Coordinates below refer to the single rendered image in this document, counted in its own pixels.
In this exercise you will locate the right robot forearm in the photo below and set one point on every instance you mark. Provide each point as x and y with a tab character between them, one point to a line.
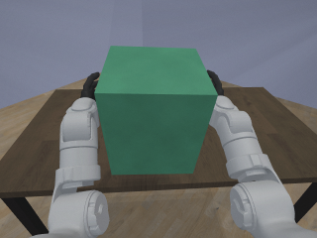
245	159

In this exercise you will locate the robot left hand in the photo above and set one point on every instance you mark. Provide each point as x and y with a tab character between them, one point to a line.
89	86

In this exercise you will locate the left robot forearm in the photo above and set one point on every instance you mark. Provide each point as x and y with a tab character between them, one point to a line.
78	144

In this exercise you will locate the right robot upper arm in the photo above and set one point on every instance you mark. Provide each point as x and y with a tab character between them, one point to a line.
264	209

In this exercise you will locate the robot right hand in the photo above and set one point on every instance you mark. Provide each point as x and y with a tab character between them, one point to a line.
216	82

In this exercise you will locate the carton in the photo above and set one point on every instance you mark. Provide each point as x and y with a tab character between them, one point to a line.
154	106

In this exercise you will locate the table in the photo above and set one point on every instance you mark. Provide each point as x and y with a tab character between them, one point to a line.
28	168

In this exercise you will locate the left robot upper arm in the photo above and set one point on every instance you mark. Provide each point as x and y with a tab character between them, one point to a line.
82	214

